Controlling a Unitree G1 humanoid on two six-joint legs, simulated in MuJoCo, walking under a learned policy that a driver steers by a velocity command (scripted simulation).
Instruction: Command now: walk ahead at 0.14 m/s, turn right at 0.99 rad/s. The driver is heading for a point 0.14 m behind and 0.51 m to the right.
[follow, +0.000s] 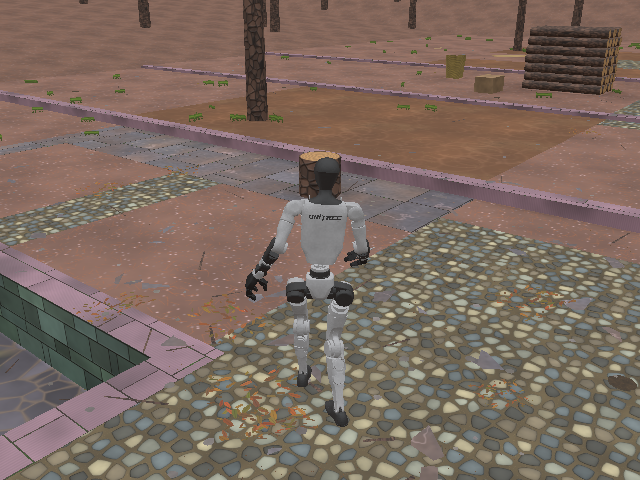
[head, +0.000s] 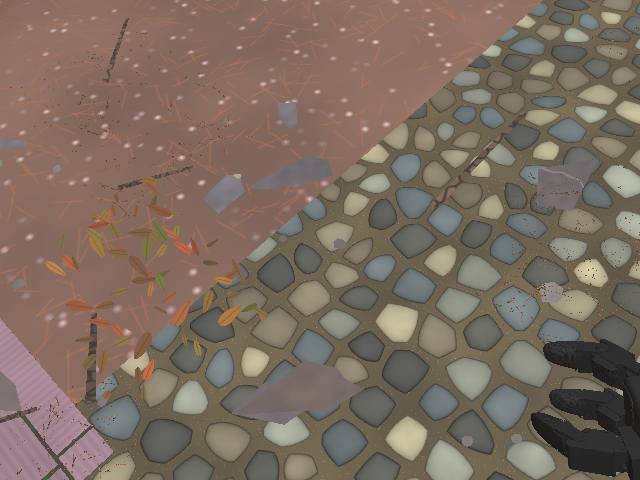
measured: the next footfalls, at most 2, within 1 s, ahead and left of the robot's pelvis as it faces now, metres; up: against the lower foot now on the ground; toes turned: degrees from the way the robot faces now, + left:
right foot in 0.52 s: +0.07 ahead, -0.13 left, +0.00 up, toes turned -33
left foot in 0.88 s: +0.54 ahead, -0.19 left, +0.00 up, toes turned -52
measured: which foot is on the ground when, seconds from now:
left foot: down 0.00-0.50, up 0.52-0.86, down 0.88-1.00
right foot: down 0.00-0.00, up 0.02-0.50, down 0.52-0.88, up 0.90-1.00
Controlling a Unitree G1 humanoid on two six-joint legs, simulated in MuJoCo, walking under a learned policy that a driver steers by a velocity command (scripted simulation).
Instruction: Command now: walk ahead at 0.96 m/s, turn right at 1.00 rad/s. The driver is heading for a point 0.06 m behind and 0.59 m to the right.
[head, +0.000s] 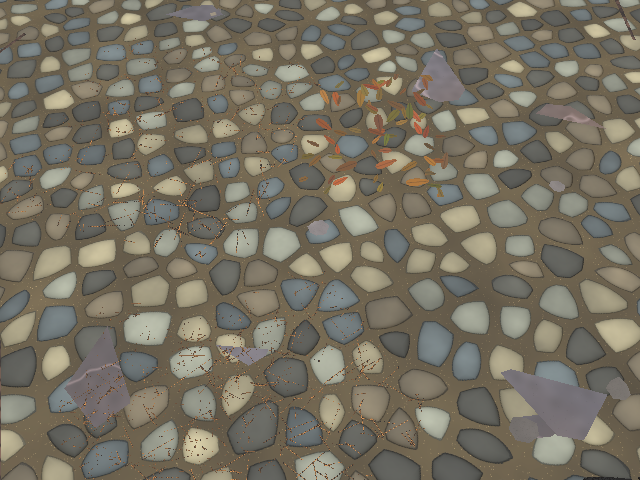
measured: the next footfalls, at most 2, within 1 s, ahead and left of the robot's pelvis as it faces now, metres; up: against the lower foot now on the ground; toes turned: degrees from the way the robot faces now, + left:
right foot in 0.32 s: +0.45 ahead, -0.16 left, +0.00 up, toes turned -22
left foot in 0.76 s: +0.73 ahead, -0.13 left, +0.00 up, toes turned -52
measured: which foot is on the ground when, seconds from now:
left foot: down 0.00-0.28, up 0.30-0.74, down 0.76-1.00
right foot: up 0.00-0.30, down 0.32-0.76, up 0.78-1.00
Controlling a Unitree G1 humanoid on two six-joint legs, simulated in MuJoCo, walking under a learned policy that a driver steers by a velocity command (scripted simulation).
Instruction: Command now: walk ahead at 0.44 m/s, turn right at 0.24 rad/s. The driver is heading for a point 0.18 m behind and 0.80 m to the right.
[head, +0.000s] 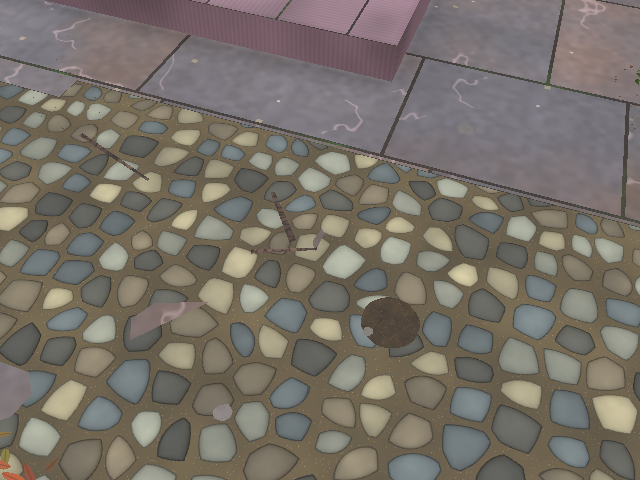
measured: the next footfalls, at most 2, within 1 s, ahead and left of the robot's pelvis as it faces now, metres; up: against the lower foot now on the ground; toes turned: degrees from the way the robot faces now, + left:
right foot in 0.20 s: +0.29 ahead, -0.12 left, +0.00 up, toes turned +1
left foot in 0.60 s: +0.35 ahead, +0.09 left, +0.00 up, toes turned -27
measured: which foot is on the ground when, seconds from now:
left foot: down 0.00-0.22, up 0.24-0.58, down 0.60-1.00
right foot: up 0.00-0.18, down 0.20-0.62, up 0.64-1.00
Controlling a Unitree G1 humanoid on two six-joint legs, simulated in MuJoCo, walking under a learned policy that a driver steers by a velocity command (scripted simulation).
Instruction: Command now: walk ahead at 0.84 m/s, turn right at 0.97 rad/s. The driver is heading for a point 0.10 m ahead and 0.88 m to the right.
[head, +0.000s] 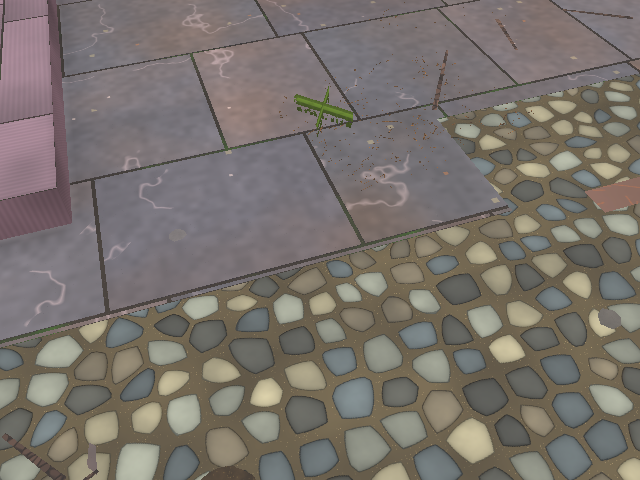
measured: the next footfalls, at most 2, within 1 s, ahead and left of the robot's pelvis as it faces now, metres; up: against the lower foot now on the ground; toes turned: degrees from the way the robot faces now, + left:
right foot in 0.18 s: +0.25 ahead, -0.20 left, +0.00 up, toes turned -17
left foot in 0.64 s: +0.76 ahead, -0.25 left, +0.00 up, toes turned -43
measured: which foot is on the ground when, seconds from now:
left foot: down 0.00-0.18, up 0.20-0.62, down 0.64-1.00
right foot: up 0.00-0.16, down 0.18-0.64, up 0.66-1.00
